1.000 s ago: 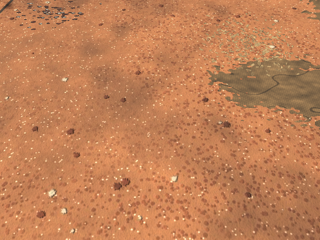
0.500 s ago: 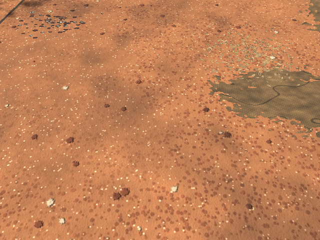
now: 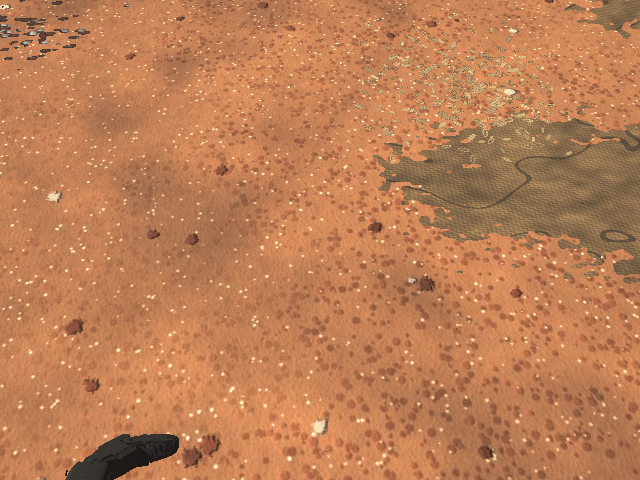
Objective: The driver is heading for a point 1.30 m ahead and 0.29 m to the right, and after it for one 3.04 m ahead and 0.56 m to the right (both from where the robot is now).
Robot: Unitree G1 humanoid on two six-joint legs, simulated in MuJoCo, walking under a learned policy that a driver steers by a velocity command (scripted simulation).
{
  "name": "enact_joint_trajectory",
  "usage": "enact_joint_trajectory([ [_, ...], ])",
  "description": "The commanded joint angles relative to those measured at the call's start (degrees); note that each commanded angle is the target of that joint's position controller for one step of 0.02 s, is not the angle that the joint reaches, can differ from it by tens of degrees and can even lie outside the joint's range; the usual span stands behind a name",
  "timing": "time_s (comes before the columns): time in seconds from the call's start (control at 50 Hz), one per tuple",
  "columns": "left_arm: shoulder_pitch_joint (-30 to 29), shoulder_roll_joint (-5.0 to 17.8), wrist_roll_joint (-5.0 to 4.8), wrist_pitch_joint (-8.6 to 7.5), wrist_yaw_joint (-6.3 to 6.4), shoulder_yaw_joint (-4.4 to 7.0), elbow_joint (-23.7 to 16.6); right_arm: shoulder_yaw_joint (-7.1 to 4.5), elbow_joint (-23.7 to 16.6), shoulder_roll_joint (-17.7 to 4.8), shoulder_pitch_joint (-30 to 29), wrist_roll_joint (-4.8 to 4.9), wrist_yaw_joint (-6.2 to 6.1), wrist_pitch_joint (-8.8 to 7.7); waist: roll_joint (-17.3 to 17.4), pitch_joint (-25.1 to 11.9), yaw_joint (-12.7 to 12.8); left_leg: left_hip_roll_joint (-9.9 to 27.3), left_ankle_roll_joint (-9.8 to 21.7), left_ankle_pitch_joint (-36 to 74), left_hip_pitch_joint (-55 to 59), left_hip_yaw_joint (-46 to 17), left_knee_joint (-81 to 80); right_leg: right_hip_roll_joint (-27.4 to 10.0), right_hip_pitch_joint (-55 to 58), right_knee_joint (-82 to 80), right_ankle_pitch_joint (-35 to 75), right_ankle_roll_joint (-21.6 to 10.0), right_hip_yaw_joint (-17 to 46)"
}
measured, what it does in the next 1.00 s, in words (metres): walks ahead: right foot, then left foot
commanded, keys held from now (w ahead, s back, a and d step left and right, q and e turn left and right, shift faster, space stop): w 0.50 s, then w+e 0.14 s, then e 0.36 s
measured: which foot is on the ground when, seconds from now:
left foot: down 0.00-0.06, up 0.08-0.58, down 0.60-1.00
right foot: up 0.00-0.02, down 0.04-0.62, up 0.64-1.00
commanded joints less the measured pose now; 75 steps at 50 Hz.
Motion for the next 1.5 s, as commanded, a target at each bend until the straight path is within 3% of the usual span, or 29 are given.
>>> enact_joint_trajectory([
  [0.02, 11.05, 9.44, -0.15, -0.47, 0.13, 3.69, 0.2, -2.18, -2.57, -10.37, -2.07, -0.43, -0.25, 0.65, 8.15, -4.17, 11.47, 13.2, 6.55, 58.76, -6.62, -1.82, 16.62, 4.34, 19.61, 0.4, -2.64, -3.5, -2.35],
  [0.04, 20.87, 11.86, -0.18, -0.11, 0.6, 4.9, 2.95, -1.74, -3.48, -9.56, -2.89, -0.8, -0.11, 0.9, 7.44, -9.84, 15.76, 10.86, 4.75, 53.29, -15.53, -0.73, 30.22, 1.44, 34.81, 1.4, -3.32, -5.51, 1.07],
  [0.06, 29.17, 17.54, 1.47, 0.11, 1.0, 6.14, 4.6, 0.08, -4.65, -2.69, 3.5, -1.25, 0.61, 0.25, -5.9, -20.19, 13.4, 2.4, 1.67, 25.91, -36.46, 0.06, 54.14, -14.24, 57.02, -0.88, -13.06, -13.66, 25.96],
  [0.08, 29.57, 14.98, 1.46, 0.23, 0.68, 5.05, 5.22, 0.84, -3.82, -0.62, 4.27, 0.18, 1.22, -1.52, -12.99, -26.35, 12.43, -3.8, 1.21, -8.48, -45.86, -7.73, 67.89, -21.27, 60.56, -14.83, -22.79, -17.76, 49.05],
  [0.1, 23.69, 11.45, 0.82, -0.25, 0.46, 3.9, 4.65, -0.67, -5.93, -5.98, -2.14, 1.87, 1.46, -2.86, -9.62, -16.2, 11.74, 0.05, 2.77, -6.68, -52.08, -10.22, 72.64, -18.74, 52.38, -17.19, -25.92, -14.09, 43.63],
  [0.14, 13.65, 7.12, 1.43, -1.11, 0.13, 2.43, 2.83, -1.39, -8.11, -7.85, -9.56, 1.92, 0.66, -3.32, -0.85, -4.88, 7.75, 6.08, 4.01, 3.3, -49.43, -7.17, 67.39, -14.72, 32.27, -19.77, -14.89, -10.45, 26.49],
  [0.18, 11.03, 4.8, 2.29, -1.7, -0.34, 1.75, 3.29, -1.98, -7.56, -6.16, -6.96, 0.71, -0.01, -1.58, -2.71, -3.28, 3.83, 9.05, 4.18, 6.97, -42.01, -7.55, 61.54, -10.88, 22.49, -22.4, -9.8, -8.87, 18.02],
  [0.24, 14.4, 6.6, 2.07, -1.81, 0.44, 1.97, 5.1, -2.2, -8.7, -5.09, -8.82, 0.4, -0.34, -0.09, -2.76, -0.42, 3.02, 10.02, 2.95, 9.62, -43.59, -6.33, 55.36, -9.84, 18.49, -25.97, -7.6, -10.24, 13.48],
  [0.38, 22.71, 9.18, 1.38, -1.01, 2.77, 2.29, 6.87, -2.12, -13.85, -4.83, -24.9, -0.21, 0.67, -0.83, -1.49, 1.96, 7.26, 7.9, 0.51, 29.45, -49.93, -3.57, 30.83, -8.02, 25.16, -26.84, -1.45, -7.95, 7.29],
  [0.5, 29.01, 9.92, 0.81, 0.54, 3.06, 2.77, 9.43, -1.19, -17.55, -4.87, -34.15, 0.58, 2.73, -1.55, -1.55, 3.98, 9.92, 5.64, 1.66, 25.15, -51.71, -2.6, 21.11, -11.74, 36.89, -22.14, 1.7, -7.47, 6.92],
  [0.56, 27.73, 11.09, 0.6, 1.42, 3.21, 3.3, 9.15, -2.16, -17.7, -7.72, -30.26, 0.68, 3.22, -2.33, -3.7, 1.37, 6.23, 2.97, 3.56, 18.38, -42.68, -1.74, 18.13, -12.81, 38.85, -15.4, 14.59, -6.09, 8.89],
  [0.6, 25.14, 9.37, 1.05, 1.63, 3.06, 2.47, 7.49, -4.8, -12.91, -13.33, -12.31, 0.11, 2.48, -2.76, -3.05, -10.51, -2.29, 3.76, 7.14, 20.32, -15.42, -2.64, 19.3, -7.38, 29.67, 4.84, 21.67, -3.15, 5.55],
  [0.62, 29.68, 3.72, 1.68, 0.87, 2.66, 0.84, 5.83, -6.36, -11.34, -19.49, -2.93, -1.29, 1.89, -2.56, 7.62, -21.34, -2.31, 19.53, 14.05, 17.23, 9.57, -23.3, 19.69, 0.28, 8.22, 27.54, 0.31, 0.89, 1.64],
  [0.64, 31.83, 1.89, 0.43, -0.35, 2.47, 0.16, 6.68, -5.5, -10.49, -16.84, -1.28, -0.97, 2.02, -2.11, 16.71, -28.2, -1.8, 26.34, 18.46, 10.2, 15.92, -42.89, 10.59, 5.34, -2.92, 40.35, -31.75, 1.94, 7.48],
  [0.66, 27.2, 8.49, -1.18, -0.95, 2.64, 2.01, 6.07, -4.08, -11.48, -12.51, -5.97, -0.86, 1.85, -2.08, 11.64, -19.42, -1.78, 24.27, 15.44, 13.61, 8.45, -35.75, 9.33, 2.13, -7.35, 45.24, -30.52, 1.51, 11.09],
  [0.68, 23.35, 9.32, -1.36, -0.96, 3.04, 2.36, 4.85, -3.27, -12.99, -10.14, -11.71, -1.09, 1.58, -2.06, 8.8, -12.47, -0.08, 22.74, 13.26, 24.45, -0.69, -25.42, 9.47, -0.6, -7.5, 45.11, -26.45, 1.55, 9.05],
  [0.74, 24.28, 6.09, -0.09, 1.75, 3.93, 3.29, 5.25, -2.22, -13.22, -6.18, -19.83, -2.04, 1.92, -2.34, 6.65, -4.92, 6.01, 16.71, 10.05, 41.49, -19.85, -7.71, 6.31, -4.5, 2.81, 37.5, -20.49, 2.62, 7.62],
  [0.8, 23.41, 3.9, 0.22, 3.98, 3.96, 3.41, 2.89, -2.91, -12.74, -8.57, -21.0, -2.34, 0.83, -2.22, 6.65, -2.78, 8.0, 16.39, 11.64, 47.12, -24.43, -0.96, 3.68, -4.09, 2.53, 32.55, -15.67, 3.63, 5.88],
  [0.9, 15.78, 3.7, 1.09, 4.25, 2.26, 3.17, -1.58, -3.58, -12.99, -11.12, -21.77, -1.48, -1.61, -0.24, 5.97, -3.95, 6.26, 15.14, 11.01, 44.68, -22.11, 6.83, 3.85, -3.23, 5.59, 14.19, -1.73, 4.1, 1.98],
  [1.04, 14.09, 7.29, 1.26, 5.02, -0.06, 4.73, -6.01, -4.64, -13.44, -13.33, -22.24, 1.14, -2.29, 2.83, 5.7, -4.53, 7.53, 17.39, 6.8, 44.66, -13.96, 7.63, 18.0, 0.67, 10.07, 1.05, -8.1, -0.44, -1.8],
  [1.06, 18.43, 9.41, 1.53, 4.65, 0.32, 5.78, -5.09, -4.44, -13.17, -12.28, -20.68, 1.03, -2.19, 3.14, 2.77, -6.9, 9.25, 14.33, 4.28, 43.59, -15.76, 9.22, 26.73, 2.92, 17.66, -4.03, -1.33, -2.32, -1.98],
  [1.08, 22.03, 16.07, 1.85, 4.43, 1.6, 7.82, -5.25, -4.0, -13.96, -11.04, -18.32, -0.71, -1.81, 3.1, -7.82, -10.16, 9.71, 9.25, -0.46, 27.85, -25.48, 11.1, 41.85, -4.69, 28.7, -5.75, 26.12, -6.22, 10.44],
  [1.1, 21.58, 20.08, 2.52, 4.71, 2.43, 8.0, -6.51, -2.66, -15.91, -6.96, -16.76, -3.32, -0.94, 2.82, -17.58, -14.69, 5.57, -0.91, -4.39, -18.98, -43.64, 7.01, 60.42, -17.14, 41.67, -3.35, 47.0, -17.46, 30.6],
  [1.12, 22.29, 17.08, 2.89, 4.29, 1.64, 6.86, -7.49, -2.8, -16.1, -8.6, -17.7, -1.45, -0.09, 2.48, -10.96, -22.57, 7.95, -1.58, -3.4, -19.68, -47.1, -5.31, 66.99, -19.36, 42.91, -7.66, 32.61, -21.11, 36.31],
  [1.14, 18.41, 15.23, 2.42, 3.79, 1.45, 6.41, -8.71, -3.16, -16.91, -10.02, -21.46, 0.55, 0.1, 2.47, -6.64, -17.4, 7.74, 0.11, -2.19, -14.9, -50.27, -6.49, 67.31, -16.98, 38.66, -9.56, 23.32, -18.3, 31.52],
  [1.18, 12.46, 11.9, 0.74, 4.14, 2.42, 5.48, -9.77, -3.71, -16.38, -10.97, -23.5, -0.67, -1.19, 3.29, -1.16, -10.17, 5.67, 3.05, -2.02, -6.17, -49.7, -6.75, 60.2, -11.95, 28.51, -11.93, 8.56, -12.21, 24.61],
  [1.24, 11.25, 12.07, 1.98, 4.83, 3.58, 5.43, -10.79, -3.87, -16.65, -10.11, -22.38, -1.08, -1.69, 4.1, -4.43, -9.6, 3.87, 1.6, -2.4, -1.2, -43.12, -6.12, 53.07, -8.33, 21.27, -13.61, 5.11, -10.78, 21.86],
  [1.32, 12.3, 13.24, 1.52, 5.19, 4.59, 5.81, -11.33, -3.2, -16.74, -8.53, -22.73, -0.9, -1.99, 4.11, -5.21, -10.65, 4.78, 0.61, -3.79, 2.01, -41.46, -6.79, 43.1, -7.48, 21.92, -13.42, -0.4, -10.02, 22.43],
  [1.5, 11.46, 10.45, 1.94, 6.68, 4.59, 3.6, -11.58, -2.73, -15.72, -8.56, -18.56, -0.54, 0.16, 2.81, -7.37, -8.36, 4.14, 0.16, -1.13, 8.87, -26.41, -3.13, 19.14, -5.58, 18.34, -9.89, -7.66, -6.4, 24.24],
])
